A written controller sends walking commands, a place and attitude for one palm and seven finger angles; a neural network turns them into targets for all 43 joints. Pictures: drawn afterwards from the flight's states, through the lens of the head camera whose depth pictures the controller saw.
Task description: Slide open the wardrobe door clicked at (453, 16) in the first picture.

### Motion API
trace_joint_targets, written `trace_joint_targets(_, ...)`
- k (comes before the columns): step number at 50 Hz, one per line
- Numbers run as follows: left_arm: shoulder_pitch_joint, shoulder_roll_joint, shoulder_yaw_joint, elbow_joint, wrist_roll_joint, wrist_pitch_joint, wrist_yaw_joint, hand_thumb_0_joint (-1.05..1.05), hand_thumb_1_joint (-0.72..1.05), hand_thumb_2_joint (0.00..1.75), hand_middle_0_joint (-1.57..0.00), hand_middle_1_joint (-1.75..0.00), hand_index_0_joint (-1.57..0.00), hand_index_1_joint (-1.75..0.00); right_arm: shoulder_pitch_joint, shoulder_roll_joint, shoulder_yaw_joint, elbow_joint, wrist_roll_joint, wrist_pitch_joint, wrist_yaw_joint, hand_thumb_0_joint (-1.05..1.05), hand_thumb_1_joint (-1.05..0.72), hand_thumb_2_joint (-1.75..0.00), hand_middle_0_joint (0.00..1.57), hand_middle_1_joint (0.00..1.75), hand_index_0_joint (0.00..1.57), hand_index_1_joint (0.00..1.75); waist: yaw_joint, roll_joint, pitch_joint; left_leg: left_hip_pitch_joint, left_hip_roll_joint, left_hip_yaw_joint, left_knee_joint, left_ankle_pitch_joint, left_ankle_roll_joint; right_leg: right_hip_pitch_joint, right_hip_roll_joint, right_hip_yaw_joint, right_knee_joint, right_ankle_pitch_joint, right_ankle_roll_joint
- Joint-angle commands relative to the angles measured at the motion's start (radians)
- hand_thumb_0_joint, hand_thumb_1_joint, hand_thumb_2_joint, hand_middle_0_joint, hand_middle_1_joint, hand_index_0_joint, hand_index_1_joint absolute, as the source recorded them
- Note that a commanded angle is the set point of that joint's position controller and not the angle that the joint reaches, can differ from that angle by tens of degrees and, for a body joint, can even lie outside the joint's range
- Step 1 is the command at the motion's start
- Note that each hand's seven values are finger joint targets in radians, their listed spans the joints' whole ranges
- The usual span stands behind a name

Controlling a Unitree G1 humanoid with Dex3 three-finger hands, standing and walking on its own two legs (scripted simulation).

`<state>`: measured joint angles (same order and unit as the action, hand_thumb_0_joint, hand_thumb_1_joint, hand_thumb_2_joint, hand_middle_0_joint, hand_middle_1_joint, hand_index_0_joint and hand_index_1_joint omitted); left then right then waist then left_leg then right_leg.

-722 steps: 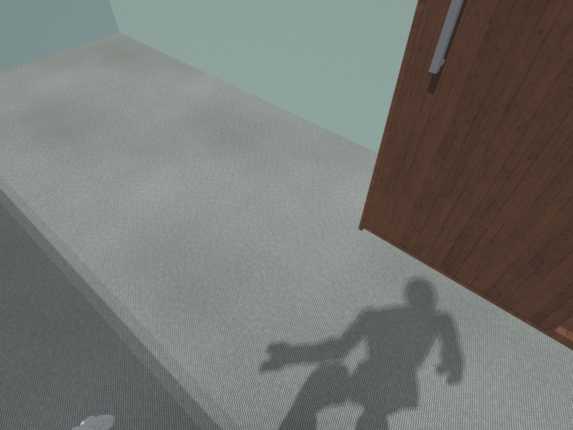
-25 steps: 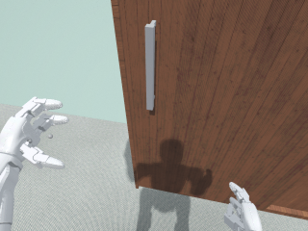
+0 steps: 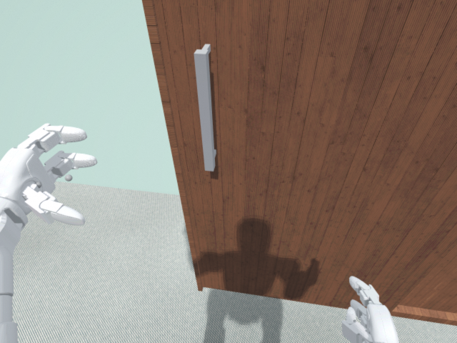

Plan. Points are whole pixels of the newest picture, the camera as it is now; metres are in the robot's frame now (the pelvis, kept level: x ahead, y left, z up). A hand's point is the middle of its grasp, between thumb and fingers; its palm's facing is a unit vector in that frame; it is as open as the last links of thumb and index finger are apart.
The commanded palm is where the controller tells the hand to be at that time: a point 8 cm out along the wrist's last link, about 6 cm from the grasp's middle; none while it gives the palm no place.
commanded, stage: raise the hand with hooked fingers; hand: left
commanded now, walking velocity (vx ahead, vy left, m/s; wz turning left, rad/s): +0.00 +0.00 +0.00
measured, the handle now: (208, 113) +0.51 +0.11 +0.18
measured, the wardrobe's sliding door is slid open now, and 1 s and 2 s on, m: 0.00 0.00 0.00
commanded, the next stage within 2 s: move the hooked fingers beside the handle in 0.26 s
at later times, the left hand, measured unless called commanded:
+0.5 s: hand (71, 173) +0.29 +0.28 +0.20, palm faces +0.08 -1.00 -0.05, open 14.0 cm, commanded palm +0.26 +0.31 +0.20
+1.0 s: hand (119, 152) +0.34 +0.22 +0.20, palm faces +0.03 -1.00 -0.04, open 14.0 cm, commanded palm +0.32 +0.27 +0.20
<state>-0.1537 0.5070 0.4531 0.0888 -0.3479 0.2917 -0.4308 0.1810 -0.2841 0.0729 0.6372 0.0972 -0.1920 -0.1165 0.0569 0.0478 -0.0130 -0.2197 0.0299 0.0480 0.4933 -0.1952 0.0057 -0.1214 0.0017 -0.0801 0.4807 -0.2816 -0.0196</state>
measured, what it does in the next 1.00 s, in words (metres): stands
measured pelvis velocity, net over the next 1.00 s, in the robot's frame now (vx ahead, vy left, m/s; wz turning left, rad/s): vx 0.01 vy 0.00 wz -0.01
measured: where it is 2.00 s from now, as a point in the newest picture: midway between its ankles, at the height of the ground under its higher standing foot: outside the picture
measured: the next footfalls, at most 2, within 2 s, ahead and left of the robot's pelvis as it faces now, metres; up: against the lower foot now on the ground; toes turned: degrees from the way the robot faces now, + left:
none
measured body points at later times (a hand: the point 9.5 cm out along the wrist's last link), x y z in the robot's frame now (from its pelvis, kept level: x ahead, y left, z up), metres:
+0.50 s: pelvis +0.00 +0.00 +0.00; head -0.03 -0.01 +0.45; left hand +0.28 +0.33 +0.20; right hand +0.21 -0.22 -0.06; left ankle +0.05 +0.12 -0.74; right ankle -0.01 -0.10 -0.74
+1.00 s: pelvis +0.01 +0.00 +0.00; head -0.02 -0.02 +0.45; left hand +0.33 +0.28 +0.20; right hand +0.20 -0.23 -0.07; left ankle +0.05 +0.12 -0.74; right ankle -0.01 -0.10 -0.74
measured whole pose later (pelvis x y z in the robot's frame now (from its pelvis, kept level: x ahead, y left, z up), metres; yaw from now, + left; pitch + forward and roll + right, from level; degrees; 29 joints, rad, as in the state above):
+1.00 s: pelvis +0.01 +0.00 +0.00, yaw +0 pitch -4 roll +0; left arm -0.32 0.40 0.32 0.16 -0.27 0.30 -0.28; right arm 0.18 -0.26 0.07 0.66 0.09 -0.15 -0.12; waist 0.04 0.04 -0.02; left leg -0.20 0.02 0.06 0.46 -0.20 0.00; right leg -0.11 0.00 -0.07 0.46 -0.29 -0.02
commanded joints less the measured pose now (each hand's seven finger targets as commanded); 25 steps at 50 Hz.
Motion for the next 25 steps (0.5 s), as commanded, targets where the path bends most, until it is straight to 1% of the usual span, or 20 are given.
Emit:
trace_joint_targets(1, -0.320, 0.280, 0.112, -0.238, -0.022, -0.091, 0.028, 0.00, -0.50, 0.30, -0.30, -1.20, -0.30, -1.20, -0.175, -0.110, -0.044, -0.174, 0.000, -0.068, -0.015, 0.00, -0.90, -0.90, 0.20, 0.30, 0.20, 0.30, 0.008, 0.021, -0.150, 0.143, -0.029, -0.064, -0.063, 0.069, 0.017, -0.089, 0.004, 0.070, -0.111, 0.112, 0.019)
trace_joint_targets(3, -0.329, 0.313, 0.132, -0.256, -0.013, -0.097, 0.036, 0.00, -0.50, 0.30, -0.30, -1.20, -0.30, -1.20, -0.173, -0.118, -0.047, -0.167, -0.004, -0.069, -0.018, 0.00, -0.90, -0.90, 0.20, 0.30, 0.20, 0.30, 0.012, 0.054, -0.158, 0.147, -0.028, -0.058, -0.054, 0.080, 0.016, -0.076, -0.001, 0.079, -0.110, 0.122, 0.017)
trace_joint_targets(4, -0.337, 0.296, 0.115, -0.256, -0.010, -0.093, 0.035, 0.00, -0.50, 0.30, -0.30, -1.20, -0.30, -1.20, -0.174, -0.111, -0.044, -0.170, -0.004, -0.070, -0.019, 0.00, -0.90, -0.90, 0.20, 0.30, 0.20, 0.30, 0.012, 0.056, -0.164, 0.148, -0.030, -0.063, -0.068, 0.078, 0.016, -0.074, 0.002, 0.067, -0.109, 0.119, 0.014)
trace_joint_targets(5, -0.320, 0.280, 0.108, -0.239, -0.014, -0.090, 0.034, 0.00, -0.50, 0.30, -0.30, -1.20, -0.30, -1.20, -0.173, -0.110, -0.044, -0.170, -0.002, -0.069, -0.020, 0.00, -0.90, -0.90, 0.20, 0.30, 0.20, 0.30, 0.006, 0.041, -0.142, 0.145, -0.030, -0.062, -0.068, 0.075, 0.017, -0.084, 0.005, 0.065, -0.111, 0.122, 0.018)
trace_joint_targets(7, -0.317, 0.267, 0.093, -0.233, -0.014, -0.081, 0.027, 0.00, -0.50, 0.30, -0.30, -1.20, -0.30, -1.20, -0.171, -0.111, -0.044, -0.169, 0.001, -0.067, -0.023, 0.00, -0.90, -0.90, 0.20, 0.30, 0.20, 0.30, 0.006, 0.061, -0.146, 0.152, -0.032, -0.061, -0.071, 0.071, 0.016, -0.084, 0.007, 0.064, -0.113, 0.124, 0.019)
trace_joint_targets(8, -0.315, 0.283, 0.104, -0.236, -0.013, -0.082, 0.027, 0.00, -0.50, 0.30, -0.30, -1.20, -0.30, -1.20, -0.169, -0.116, -0.047, -0.164, -0.001, -0.068, -0.023, 0.00, -0.90, -0.90, 0.20, 0.30, 0.20, 0.30, 0.006, 0.039, -0.153, 0.156, -0.027, -0.057, -0.058, 0.084, 0.017, -0.076, 0.001, 0.077, -0.114, 0.138, 0.024)
trace_joint_targets(9, -0.329, 0.275, 0.095, -0.242, -0.012, -0.077, 0.024, 0.00, -0.50, 0.30, -0.30, -1.20, -0.30, -1.20, -0.171, -0.112, -0.045, -0.168, 0.000, -0.069, -0.022, 0.00, -0.90, -0.90, 0.20, 0.30, 0.20, 0.30, 0.006, 0.042, -0.157, 0.156, -0.029, -0.061, -0.067, 0.088, 0.018, -0.079, 0.003, 0.067, -0.112, 0.145, 0.022)
trace_joint_targets(10, -0.316, 0.257, 0.080, -0.220, -0.014, -0.073, 0.021, 0.00, -0.50, 0.30, -0.30, -1.20, -0.30, -1.20, -0.167, -0.110, -0.042, -0.167, 0.002, -0.067, -0.022, 0.00, -0.90, -0.90, 0.20, 0.30, 0.20, 0.30, 0.002, 0.033, -0.136, 0.152, -0.030, -0.062, -0.073, 0.081, 0.017, -0.089, 0.011, 0.055, -0.110, 0.138, 0.021)
trace_joint_targets(12, -0.317, 0.273, 0.094, -0.217, -0.017, -0.069, 0.016, 0.00, -0.50, 0.30, -0.30, -1.20, -0.30, -1.20, -0.165, -0.115, -0.044, -0.169, 0.001, -0.067, -0.022, 0.00, -0.90, -0.90, 0.20, 0.30, 0.20, 0.30, 0.006, 0.029, -0.150, 0.158, -0.034, -0.065, -0.076, 0.079, 0.019, -0.089, 0.013, 0.053, -0.111, 0.139, 0.020)
trace_joint_targets(13, -0.313, 0.289, 0.107, -0.228, -0.019, -0.073, 0.018, 0.00, -0.50, 0.30, -0.30, -1.20, -0.30, -1.20, -0.167, -0.120, -0.047, -0.164, 0.000, -0.068, -0.021, 0.00, -0.90, -0.90, 0.20, 0.30, 0.20, 0.30, 0.008, 0.033, -0.158, 0.161, -0.029, -0.061, -0.062, 0.094, 0.018, -0.076, 0.006, 0.068, -0.110, 0.154, 0.022)
trace_joint_targets(14, -0.324, 0.286, 0.103, -0.222, -0.018, -0.067, 0.016, 0.00, -0.50, 0.30, -0.30, -1.20, -0.30, -1.20, -0.169, -0.113, -0.044, -0.168, 0.000, -0.067, -0.021, 0.00, -0.90, -0.90, 0.20, 0.30, 0.20, 0.30, 0.009, 0.030, -0.155, 0.153, -0.031, -0.063, -0.070, 0.087, 0.019, -0.082, 0.005, 0.064, -0.113, 0.145, 0.020)
trace_joint_targets(16, -0.294, 0.262, 0.091, -0.186, -0.022, -0.063, 0.010, 0.00, -0.50, 0.30, -0.30, -1.20, -0.30, -1.20, -0.163, -0.113, -0.044, -0.167, 0.003, -0.064, -0.019, 0.00, -0.90, -0.90, 0.20, 0.30, 0.20, 0.30, 0.005, -0.013, -0.148, 0.149, -0.031, -0.066, -0.071, 0.083, 0.019, -0.088, 0.012, 0.056, -0.109, 0.145, 0.024)
trace_joint_targets(18, -0.313, 0.284, 0.103, -0.211, -0.023, -0.069, 0.010, 0.00, -0.50, 0.30, -0.30, -1.20, -0.30, -1.20, -0.167, -0.119, -0.046, -0.165, 0.001, -0.064, -0.018, 0.00, -0.90, -0.90, 0.20, 0.30, 0.20, 0.30, 0.005, 0.023, -0.148, 0.152, -0.028, -0.062, -0.060, 0.084, 0.017, -0.088, 0.004, 0.072, -0.112, 0.142, 0.023)
trace_joint_targets(19, -0.358, 0.269, 0.082, -0.213, -0.019, -0.067, 0.011, 0.00, -0.50, 0.30, -0.30, -1.20, -0.30, -1.20, -0.173, -0.111, -0.042, -0.168, 0.001, -0.065, -0.019, 0.00, -0.90, -0.90, 0.20, 0.30, 0.20, 0.30, 0.001, 0.031, -0.154, 0.152, -0.031, -0.065, -0.065, 0.074, 0.017, -0.095, 0.003, 0.072, -0.115, 0.130, 0.020)
trace_joint_targets(20, -0.381, 0.238, 0.048, -0.175, -0.016, -0.068, 0.014, 0.00, -0.50, 0.30, -0.30, -1.20, -0.30, -1.20, -0.164, -0.110, -0.039, -0.158, 0.004, -0.062, -0.021, 0.00, -0.90, -0.90, 0.20, 0.30, 0.20, 0.30, -0.015, 0.017, -0.126, 0.148, -0.029, -0.068, -0.072, 0.056, 0.015, -0.114, 0.011, 0.056, -0.114, 0.107, 0.019)
trace_joint_targets(21, -0.399, 0.227, 0.034, -0.160, -0.014, -0.070, 0.017, 0.00, -0.50, 0.30, -0.30, -1.20, -0.30, -1.20, -0.159, -0.111, -0.042, -0.157, 0.005, -0.064, -0.024, 0.00, -0.90, -0.90, 0.20, 0.30, 0.20, 0.30, -0.017, 0.012, -0.115, 0.147, -0.030, -0.073, -0.076, 0.036, 0.015, -0.129, 0.014, 0.055, -0.120, 0.083, 0.020)
trace_joint_targets(22, -0.422, 0.229, 0.027, -0.151, -0.010, -0.073, 0.021, 0.00, -0.50, 0.30, -0.30, -1.20, -0.30, -1.20, -0.156, -0.113, -0.042, -0.153, 0.005, -0.064, -0.027, 0.00, -0.90, -0.90, 0.20, 0.30, 0.20, 0.30, -0.021, 0.004, -0.116, 0.152, -0.030, -0.076, -0.078, 0.019, 0.017, -0.141, 0.016, 0.055, -0.125, 0.061, 0.019)
trace_joint_targets(23, -0.439, 0.248, 0.034, -0.147, -0.005, -0.080, 0.027, 0.00, -0.50, 0.30, -0.30, -1.20, -0.30, -1.20, -0.156, -0.121, -0.047, -0.144, 0.002, -0.066, -0.030, 0.00, -0.90, -0.90, 0.20, 0.30, 0.20, 0.30, -0.023, 0.001, -0.126, 0.153, -0.027, -0.070, -0.060, 0.029, 0.017, -0.133, 0.006, 0.077, -0.127, 0.069, 0.020)
trace_joint_targets(24, -0.470, 0.261, 0.039, -0.154, 0.002, -0.080, 0.031, 0.00, -0.50, 0.30, -0.30, -1.20, -0.30, -1.20, -0.160, -0.117, -0.045, -0.148, 0.001, -0.067, -0.030, 0.00, -0.90, -0.90, 0.20, 0.30, 0.20, 0.30, -0.016, 0.025, -0.148, 0.151, -0.030, -0.074, -0.067, 0.028, 0.018, -0.127, 0.003, 0.076, -0.128, 0.061, 0.017)
trace_joint_targets(25, -0.508, 0.225, 0.000, -0.144, 0.008, -0.087, 0.033, 0.00, -0.50, 0.30, -0.30, -1.20, -0.30, -1.20, -0.161, -0.112, -0.039, -0.143, 0.001, -0.066, -0.031, 0.00, -0.90, -0.90, 0.20, 0.30, 0.20, 0.30, -0.029, 0.039, -0.145, 0.161, -0.030, -0.076, -0.074, 0.024, 0.015, -0.132, 0.007, 0.062, -0.121, 0.060, 0.012)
